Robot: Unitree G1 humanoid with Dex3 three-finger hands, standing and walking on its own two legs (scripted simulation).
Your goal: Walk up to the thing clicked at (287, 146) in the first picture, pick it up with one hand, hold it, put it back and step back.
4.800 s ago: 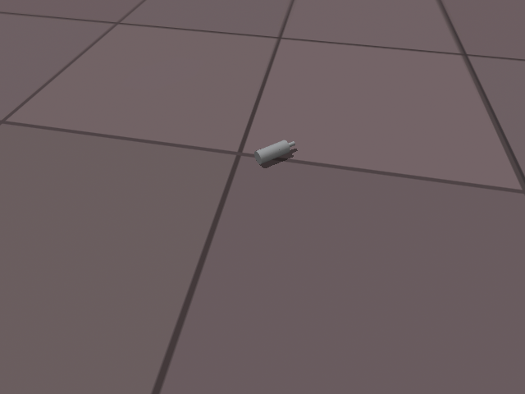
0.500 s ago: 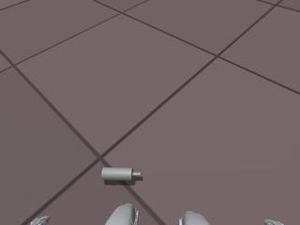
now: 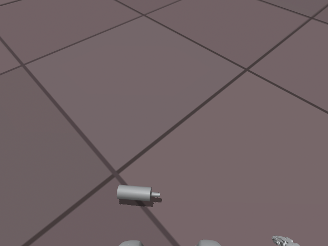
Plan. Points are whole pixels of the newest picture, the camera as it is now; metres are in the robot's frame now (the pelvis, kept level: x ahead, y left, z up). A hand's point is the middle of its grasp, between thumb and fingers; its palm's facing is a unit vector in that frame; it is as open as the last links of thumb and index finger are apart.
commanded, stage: walk up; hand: left
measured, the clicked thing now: (139, 193) +0.45 +0.16 -0.71
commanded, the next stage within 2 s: stand in 1.02 s
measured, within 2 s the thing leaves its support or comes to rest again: neither
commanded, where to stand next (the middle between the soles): +0.05 +0.01 m, yaw -3 degrees
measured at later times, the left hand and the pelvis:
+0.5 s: hand out of the picture +0.09 +0.26 -0.13, palm faces -0.05 -0.92 -0.40, open 7.4 cm; pelvis +0.01 +0.00 +0.02, yaw -2 degrees
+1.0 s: hand out of the picture +0.12 +0.25 -0.12, palm faces -0.07 -0.92 -0.38, open 7.4 cm; pelvis +0.01 -0.01 +0.03, yaw -3 degrees
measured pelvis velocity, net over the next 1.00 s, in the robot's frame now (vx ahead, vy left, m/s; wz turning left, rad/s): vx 0.01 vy -0.01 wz -0.05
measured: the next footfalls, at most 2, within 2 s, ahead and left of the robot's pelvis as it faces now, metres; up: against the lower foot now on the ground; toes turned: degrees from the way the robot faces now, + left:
none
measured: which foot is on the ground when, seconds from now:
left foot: down 0.00-1.00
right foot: down 0.00-1.00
